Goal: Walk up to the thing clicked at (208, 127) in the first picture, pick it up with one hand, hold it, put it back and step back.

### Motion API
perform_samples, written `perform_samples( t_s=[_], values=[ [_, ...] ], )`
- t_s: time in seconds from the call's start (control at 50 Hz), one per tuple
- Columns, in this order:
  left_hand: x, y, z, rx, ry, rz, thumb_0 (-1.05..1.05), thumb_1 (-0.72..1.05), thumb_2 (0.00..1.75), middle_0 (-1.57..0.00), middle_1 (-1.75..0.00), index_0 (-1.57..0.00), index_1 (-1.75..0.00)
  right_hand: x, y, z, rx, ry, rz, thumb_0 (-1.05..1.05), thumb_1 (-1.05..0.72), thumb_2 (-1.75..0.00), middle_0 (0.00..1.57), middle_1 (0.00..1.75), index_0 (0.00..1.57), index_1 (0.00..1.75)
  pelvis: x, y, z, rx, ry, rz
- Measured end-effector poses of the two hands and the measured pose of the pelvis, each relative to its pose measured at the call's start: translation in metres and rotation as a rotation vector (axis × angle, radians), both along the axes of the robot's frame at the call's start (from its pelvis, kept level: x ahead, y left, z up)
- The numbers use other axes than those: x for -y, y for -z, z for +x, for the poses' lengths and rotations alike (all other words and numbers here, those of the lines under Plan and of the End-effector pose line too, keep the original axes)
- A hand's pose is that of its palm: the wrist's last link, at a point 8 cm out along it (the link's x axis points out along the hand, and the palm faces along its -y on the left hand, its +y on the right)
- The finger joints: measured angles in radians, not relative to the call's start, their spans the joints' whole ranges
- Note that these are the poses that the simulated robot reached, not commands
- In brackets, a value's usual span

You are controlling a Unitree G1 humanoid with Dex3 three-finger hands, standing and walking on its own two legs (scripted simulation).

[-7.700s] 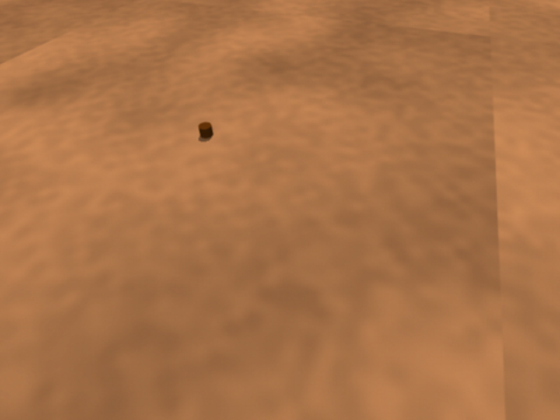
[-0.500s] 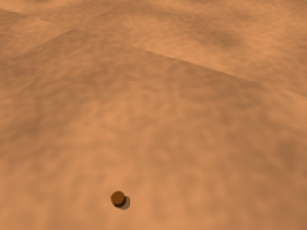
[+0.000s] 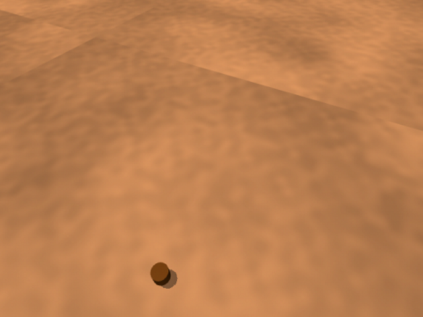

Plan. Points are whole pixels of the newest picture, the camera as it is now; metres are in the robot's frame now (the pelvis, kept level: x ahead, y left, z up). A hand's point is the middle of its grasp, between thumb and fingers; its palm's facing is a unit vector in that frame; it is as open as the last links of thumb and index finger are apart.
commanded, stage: walk up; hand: left
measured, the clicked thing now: (160, 274) +0.45 +0.28 -0.75
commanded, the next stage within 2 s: none
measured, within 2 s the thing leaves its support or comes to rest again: neither
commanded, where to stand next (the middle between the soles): +0.07 +0.02 m, yaw -1 degrees
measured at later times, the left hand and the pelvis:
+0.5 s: hand out of the picture +0.09 +0.30 -0.18, palm faces -0.05 -0.95 -0.32, open 7.4 cm; pelvis -0.03 +0.05 -0.01, yaw +1 degrees
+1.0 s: hand out of the picture +0.13 +0.24 -0.15, palm faces -0.05 -0.93 -0.37, open 7.4 cm; pelvis -0.03 +0.00 -0.02, yaw +0 degrees
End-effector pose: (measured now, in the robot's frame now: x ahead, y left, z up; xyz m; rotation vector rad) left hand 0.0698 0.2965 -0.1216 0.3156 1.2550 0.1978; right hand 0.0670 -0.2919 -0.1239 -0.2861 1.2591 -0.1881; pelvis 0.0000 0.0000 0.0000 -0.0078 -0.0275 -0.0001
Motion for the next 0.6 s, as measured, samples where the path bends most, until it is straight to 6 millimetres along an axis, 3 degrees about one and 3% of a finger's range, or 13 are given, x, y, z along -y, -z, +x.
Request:
perform_samples(
  t_s=[0.24,0.38,0.5,0.6],
  values=[
    [-0.026,0.007,0.004,0.047,0.006,0.055,0.00,0.91,0.89,-0.20,-0.30,-0.21,-0.30,0.013,0.008,-0.002,0.005,-0.011,-0.059,0.00,-0.91,-0.90,0.20,0.30,0.20,0.30,-0.012,0.017,-0.031,0.005,-0.010,-0.010],
    [-0.054,0.025,0.017,0.106,0.040,0.039,0.00,0.91,0.89,-0.20,-0.30,-0.20,-0.30,-0.009,0.001,-0.035,-0.009,-0.013,-0.108,0.00,-0.91,-0.90,0.20,0.30,0.20,0.30,-0.040,0.028,-0.038,-0.012,-0.022,0.007],
    [-0.053,0.021,0.011,0.075,0.054,-0.023,0.00,0.91,0.89,-0.20,-0.30,-0.20,-0.30,-0.035,-0.017,-0.067,-0.038,0.005,-0.092,0.00,-0.90,-0.90,0.20,0.30,0.20,0.30,-0.047,0.011,-0.026,-0.011,-0.016,-0.005],
    [-0.056,0.016,0.006,0.023,0.054,-0.026,0.00,0.91,0.89,-0.20,-0.30,-0.20,-0.30,-0.029,-0.028,-0.080,-0.018,0.050,-0.119,0.01,-0.90,-0.90,0.21,0.30,0.21,0.30,-0.043,0.005,-0.012,0.005,-0.005,-0.002]
  ],
)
